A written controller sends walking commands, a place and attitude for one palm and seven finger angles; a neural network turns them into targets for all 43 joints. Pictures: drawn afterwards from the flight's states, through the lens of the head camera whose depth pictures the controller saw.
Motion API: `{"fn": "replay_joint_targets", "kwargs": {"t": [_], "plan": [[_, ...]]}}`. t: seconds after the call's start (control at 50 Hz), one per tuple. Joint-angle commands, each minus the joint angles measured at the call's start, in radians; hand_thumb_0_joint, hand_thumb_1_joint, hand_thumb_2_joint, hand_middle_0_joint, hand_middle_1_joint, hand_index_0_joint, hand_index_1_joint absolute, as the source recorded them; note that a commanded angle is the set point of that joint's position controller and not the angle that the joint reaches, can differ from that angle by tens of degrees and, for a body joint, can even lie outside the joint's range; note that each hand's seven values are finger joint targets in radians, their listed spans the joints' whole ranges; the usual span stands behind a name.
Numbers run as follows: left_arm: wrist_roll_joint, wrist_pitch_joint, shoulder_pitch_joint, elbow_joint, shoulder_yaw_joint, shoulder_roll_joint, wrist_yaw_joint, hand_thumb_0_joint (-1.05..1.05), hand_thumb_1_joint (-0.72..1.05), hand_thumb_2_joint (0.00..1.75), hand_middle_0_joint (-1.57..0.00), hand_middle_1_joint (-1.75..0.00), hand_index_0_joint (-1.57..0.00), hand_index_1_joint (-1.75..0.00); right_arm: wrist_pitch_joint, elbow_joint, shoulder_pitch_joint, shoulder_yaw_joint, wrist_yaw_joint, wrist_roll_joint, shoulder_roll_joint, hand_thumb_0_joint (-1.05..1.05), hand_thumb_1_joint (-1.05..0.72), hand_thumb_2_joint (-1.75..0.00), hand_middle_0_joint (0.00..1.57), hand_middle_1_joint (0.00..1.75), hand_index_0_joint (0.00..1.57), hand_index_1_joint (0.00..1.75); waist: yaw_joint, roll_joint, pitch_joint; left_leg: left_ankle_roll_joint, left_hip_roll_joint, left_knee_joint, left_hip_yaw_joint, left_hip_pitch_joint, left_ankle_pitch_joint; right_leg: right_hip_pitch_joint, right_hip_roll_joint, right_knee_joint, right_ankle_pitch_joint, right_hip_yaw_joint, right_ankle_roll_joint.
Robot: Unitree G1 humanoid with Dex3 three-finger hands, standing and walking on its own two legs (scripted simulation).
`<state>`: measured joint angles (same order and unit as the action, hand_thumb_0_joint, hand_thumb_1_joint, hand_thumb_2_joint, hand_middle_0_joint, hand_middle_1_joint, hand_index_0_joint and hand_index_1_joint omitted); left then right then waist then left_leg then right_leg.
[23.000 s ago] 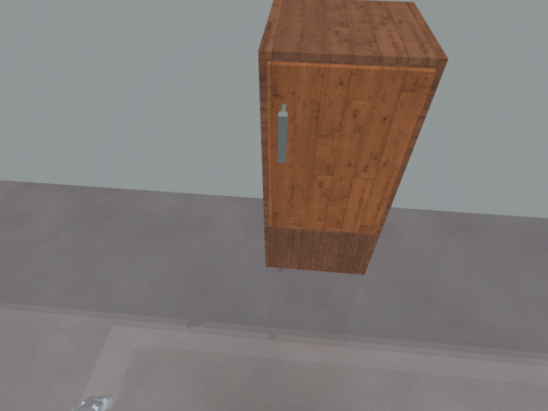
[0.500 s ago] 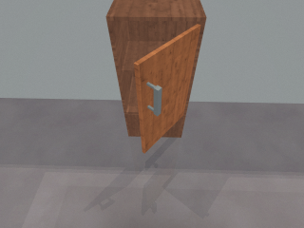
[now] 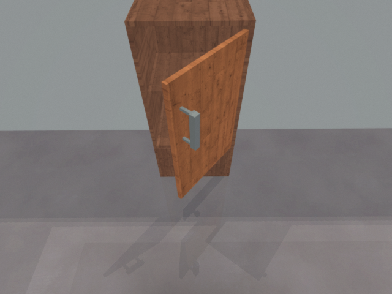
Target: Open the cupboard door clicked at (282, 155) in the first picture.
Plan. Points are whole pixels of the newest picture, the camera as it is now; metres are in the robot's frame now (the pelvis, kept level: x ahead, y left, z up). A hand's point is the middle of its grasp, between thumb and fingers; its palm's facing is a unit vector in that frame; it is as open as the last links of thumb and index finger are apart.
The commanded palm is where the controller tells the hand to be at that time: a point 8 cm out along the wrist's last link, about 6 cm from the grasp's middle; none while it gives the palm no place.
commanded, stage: walk to a spot facing it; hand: left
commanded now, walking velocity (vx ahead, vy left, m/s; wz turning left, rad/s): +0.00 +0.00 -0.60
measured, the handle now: (189, 128) +0.57 +0.06 -0.04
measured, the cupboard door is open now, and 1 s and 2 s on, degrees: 50 50 50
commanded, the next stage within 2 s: none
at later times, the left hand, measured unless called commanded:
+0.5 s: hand out of the picture +0.10 +0.16 -0.16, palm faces -0.17 -0.93 -0.32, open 7.4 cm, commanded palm none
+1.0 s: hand (155, 285) +0.17 +0.12 -0.17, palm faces -0.45 -0.86 -0.23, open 7.4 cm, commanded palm none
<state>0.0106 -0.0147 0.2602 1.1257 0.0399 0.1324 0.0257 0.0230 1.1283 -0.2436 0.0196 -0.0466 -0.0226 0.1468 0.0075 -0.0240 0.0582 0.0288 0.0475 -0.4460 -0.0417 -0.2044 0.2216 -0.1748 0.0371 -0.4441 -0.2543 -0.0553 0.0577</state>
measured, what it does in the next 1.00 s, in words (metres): steps on the spot, turning right: left foot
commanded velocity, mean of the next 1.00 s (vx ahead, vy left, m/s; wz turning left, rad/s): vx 0.00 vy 0.00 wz -0.60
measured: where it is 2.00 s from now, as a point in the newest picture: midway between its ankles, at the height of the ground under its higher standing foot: outside the picture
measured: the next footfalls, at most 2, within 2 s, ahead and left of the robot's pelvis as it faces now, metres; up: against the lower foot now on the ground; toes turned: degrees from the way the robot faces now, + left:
left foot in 0.82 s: +0.08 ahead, +0.08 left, +0.00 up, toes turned -27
right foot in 1.12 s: -0.05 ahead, -0.18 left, +0.00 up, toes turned -39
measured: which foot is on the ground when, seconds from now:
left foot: down 0.00-0.38, up 0.40-0.80, down 0.82-1.00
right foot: down 0.00-0.82, up 0.84-1.00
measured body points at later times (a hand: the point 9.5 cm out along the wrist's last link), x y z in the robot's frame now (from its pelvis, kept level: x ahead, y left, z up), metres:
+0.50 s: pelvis -0.02 -0.04 -0.01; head +0.03 -0.08 +0.43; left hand +0.11 +0.21 -0.14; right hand -0.01 -0.30 -0.18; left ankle -0.01 +0.12 -0.68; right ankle -0.04 -0.12 -0.74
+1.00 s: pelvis -0.01 -0.03 +0.00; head +0.06 -0.05 +0.44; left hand +0.19 +0.16 -0.15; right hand -0.06 -0.29 -0.14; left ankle +0.05 +0.10 -0.74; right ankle -0.08 -0.13 -0.68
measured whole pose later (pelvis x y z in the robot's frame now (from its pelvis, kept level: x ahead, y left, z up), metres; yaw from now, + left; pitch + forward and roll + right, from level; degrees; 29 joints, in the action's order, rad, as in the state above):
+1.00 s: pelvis -0.01 -0.03 +0.00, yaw -32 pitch +2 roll -1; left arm 0.02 -0.06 0.17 0.90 0.10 0.25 -0.03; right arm 0.02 0.88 -0.18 0.03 -0.05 -0.04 0.20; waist 0.03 0.01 0.10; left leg 0.04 0.09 -0.50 -0.05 -0.24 0.29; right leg -0.50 0.03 -1.01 -0.46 0.00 -0.04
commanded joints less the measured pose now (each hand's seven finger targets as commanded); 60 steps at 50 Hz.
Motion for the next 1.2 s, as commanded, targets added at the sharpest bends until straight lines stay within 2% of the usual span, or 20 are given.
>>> {"fn": "replay_joint_targets", "kwargs": {"t": [0.0,0.08,0.16,0.2,0.3,0.34,0.36,0.38,0.42,0.52,0.74,0.76,0.8,0.84,0.88,1.04,1.06,1.1,1.12,1.18], "plan": [[0.007,-0.006,0.022,-0.069,0.057,0.182,0.0,0.0,0.9,0.9,-0.2,-0.3,-0.2,-0.3,0.004,-0.053,-0.065,0.037,-0.009,0.001,0.097,0.0,-0.9,-0.9,0.2,0.3,0.2,0.3,-0.017,0.105,0.008,-0.025,0.039,-0.077,-0.034,-0.018,0.014,-0.09,-0.192,0.117,0.166,0.217,0.045],[0.008,-0.013,-0.014,-0.109,0.069,0.176,-0.008,0.0,0.9,0.9,-0.2,-0.3,-0.2,-0.3,-0.003,-0.083,-0.065,0.048,-0.012,-0.001,0.113,0.0,-0.9,-0.9,0.2,0.3,0.2,0.3,-0.025,0.03,-0.013,-0.038,0.082,-0.036,-0.008,0.029,0.002,-0.158,-0.143,0.046,0.16,0.217,0.036],[0.009,-0.025,-0.06,-0.163,0.069,0.134,-0.027,0.0,0.9,0.9,-0.2,-0.3,-0.2,-0.3,-0.02,-0.109,-0.091,0.069,-0.022,-0.013,0.206,0.0,-0.9,-0.9,0.2,0.3,0.2,0.3,-0.037,-0.24,-0.026,-0.198,0.365,0.194,0.232,0.068,-0.131,-0.299,-0.009,-0.443,-0.233,0.05,-0.031],[0.01,-0.032,-0.064,-0.179,0.076,0.14,-0.035,0.0,0.9,0.9,-0.2,-0.3,-0.2,-0.3,-0.026,-0.132,-0.069,0.064,-0.023,-0.016,0.208,0.0,-0.9,-0.9,0.2,0.3,0.2,0.3,-0.018,-0.154,-0.044,-0.228,0.392,0.19,0.202,0.067,-0.172,-0.335,-0.049,-0.59,-0.287,0.09,-0.041],[0.009,-0.026,-0.017,-0.188,0.069,0.122,-0.051,0.0,0.9,0.9,-0.2,-0.3,-0.2,-0.3,-0.019,-0.183,0.033,0.076,-0.012,-0.022,0.245,0.0,-0.9,-0.9,0.2,0.3,0.2,0.3,0.024,-0.117,-0.072,-0.132,0.307,0.035,-0.012,0.002,-0.221,-0.132,-0.058,-0.292,-0.176,0.003,-0.05],[0.014,-0.019,0.06,-0.17,0.082,0.176,-0.046,0.0,0.9,0.9,-0.2,-0.3,-0.2,-0.3,-0.01,-0.201,0.059,0.08,-0.005,-0.006,0.234,0.0,-0.9,-0.9,0.2,0.3,0.2,0.3,0.07,0.031,-0.076,-0.052,0.218,-0.147,-0.095,-0.096,-0.042,0.018,-0.067,-0.019,0.079,0.035,-0.039],[0.028,-0.005,0.078,-0.174,0.102,0.297,-0.03,0.0,0.9,0.9,-0.2,-0.3,-0.2,-0.3,-0.005,-0.235,0.056,0.072,0.002,0.005,0.158,0.0,-0.9,-0.9,0.2,0.3,0.2,0.3,0.075,0.372,-0.061,0.021,0.059,-0.4,-0.171,-0.301,0.286,0.094,-0.299,0.151,0.276,0.425,0.041],[0.015,-0.006,0.102,-0.178,0.109,0.349,-0.017,0.0,0.9,0.9,-0.2,-0.3,-0.2,-0.3,0.004,-0.269,0.1,0.066,0.008,0.003,0.153,0.0,-0.9,-0.9,0.2,0.3,0.2,0.3,0.103,0.392,-0.058,0.02,0.005,-0.608,-0.062,-0.359,0.428,0.055,-0.403,0.158,0.431,0.557,0.124],[0.014,-0.009,0.022,-0.207,0.105,0.307,-0.007,0.0,0.9,0.9,-0.2,-0.3,-0.2,-0.3,0.005,-0.267,0.134,0.07,0.014,0.008,0.158,0.0,-0.9,-0.9,0.2,0.3,0.2,0.3,0.056,0.232,-0.02,0.009,0.038,-0.717,0.043,-0.412,0.319,0.01,-0.329,0.13,0.278,0.508,0.173],[0.014,0.005,0.007,-0.23,0.091,0.266,0.004,0.0,0.9,0.9,-0.2,-0.3,-0.2,-0.3,0.004,-0.266,0.132,0.059,0.013,0.012,0.132,0.0,-0.9,-0.9,0.2,0.3,0.2,0.3,0.025,0.118,-0.142,0.032,0.01,-0.591,0.039,-0.326,0.219,0.104,-0.243,0.033,0.557,0.41,0.147],[0.013,-0.009,-0.036,-0.267,0.096,0.272,-0.008,0.0,0.9,0.9,-0.2,-0.3,-0.2,-0.3,-0.015,-0.296,0.086,0.059,0.002,0.025,0.143,0.0,-0.9,-0.9,0.2,0.3,0.2,0.3,-0.014,0.128,-0.126,0.007,-0.047,-0.121,0.069,-0.055,0.106,-0.057,-0.171,0.01,0.406,0.518,0.094],[0.008,-0.01,-0.056,-0.276,0.09,0.256,-0.009,0.0,0.9,0.9,-0.2,-0.3,-0.2,-0.3,-0.024,-0.281,0.041,0.062,-0.004,0.024,0.163,0.0,-0.9,-0.9,0.2,0.3,0.2,0.3,-0.038,0.101,-0.15,-0.002,-0.014,0.008,0.078,0.094,0.021,-0.153,-0.132,-0.032,0.328,0.478,0.051],[-0.004,-0.009,-0.048,-0.313,0.07,0.178,-0.028,0.0,0.9,0.9,-0.2,-0.3,-0.2,-0.3,-0.035,-0.295,-0.001,0.089,-0.013,0.0,0.311,0.0,-0.9,-0.9,0.2,0.3,0.2,0.3,-0.045,-0.312,-0.141,-0.165,0.401,0.193,0.482,0.248,-0.102,-0.448,0.073,-0.385,-0.333,0.181,-0.065],[0.013,-0.005,-0.058,-0.333,0.082,0.213,-0.043,0.0,0.9,0.9,-0.2,-0.3,-0.2,-0.3,-0.028,-0.326,0.048,0.073,-0.023,-0.013,0.287,0.0,-0.9,-0.9,0.2,0.3,0.2,0.3,-0.009,-0.115,-0.085,-0.251,0.429,0.153,0.385,0.049,-0.273,-0.399,-0.013,-0.676,-0.314,0.127,-0.099],[0.02,-0.018,-0.051,-0.29,0.086,0.197,-0.052,0.0,0.9,0.9,-0.2,-0.3,-0.2,-0.3,-0.037,-0.326,0.089,0.055,-0.018,-0.015,0.236,0.0,-0.9,-0.9,0.2,0.3,0.2,0.3,0.016,-0.189,-0.091,-0.192,0.307,0.102,0.219,0.047,-0.4,-0.41,-0.023,-0.723,-0.237,0.11,-0.109],[0.007,-0.011,-0.048,-0.298,0.064,0.176,-0.07,0.0,0.9,0.9,-0.2,-0.3,-0.2,-0.3,-0.019,-0.292,0.008,0.084,0.0,-0.007,0.29,0.0,-0.9,-0.9,0.2,0.3,0.2,0.3,0.002,-0.153,-0.13,-0.087,0.241,-0.101,-0.015,0.052,-0.411,-0.08,-0.007,-0.142,-0.021,-0.053,-0.071],[0.009,-0.007,0.013,-0.279,0.074,0.208,-0.065,0.0,0.9,0.9,-0.2,-0.3,-0.2,-0.3,-0.017,-0.301,0.02,0.085,0.004,-0.001,0.281,0.0,-0.9,-0.9,0.2,0.3,0.2,0.3,0.037,-0.072,-0.139,-0.049,0.206,-0.2,-0.046,-0.046,-0.284,0.061,-0.027,-0.03,0.113,-0.022,-0.053],[0.014,0.002,0.121,-0.253,0.106,0.403,-0.031,0.0,0.9,0.9,-0.2,-0.3,-0.2,-0.3,-0.011,-0.37,0.092,0.056,0.012,0.016,0.173,0.0,-0.9,-0.9,0.2,0.3,0.2,0.3,0.108,0.371,-0.161,0.039,0.002,-0.623,-0.071,-0.382,0.48,0.202,-0.429,0.087,0.637,0.543,0.153],[0.01,0.0,0.123,-0.251,0.105,0.395,-0.02,0.0,0.9,0.9,-0.2,-0.3,-0.2,-0.3,-0.004,-0.362,0.092,0.053,0.008,0.016,0.191,0.0,-0.9,-0.9,0.2,0.3,0.2,0.3,0.105,0.317,-0.153,0.022,0.034,-0.718,0.048,-0.413,0.437,0.189,-0.424,0.08,0.509,0.507,0.198],[0.018,-0.012,-0.052,-0.293,0.091,0.309,-0.006,0.0,0.9,0.9,-0.2,-0.3,-0.2,-0.3,-0.003,-0.324,0.081,0.059,0.014,0.013,0.192,0.0,-0.9,-0.9,0.2,0.3,0.2,0.3,0.028,0.269,-0.132,0.033,0.054,-0.688,0.047,-0.37,0.286,0.074,-0.284,0.046,0.389,0.391,0.156]]}}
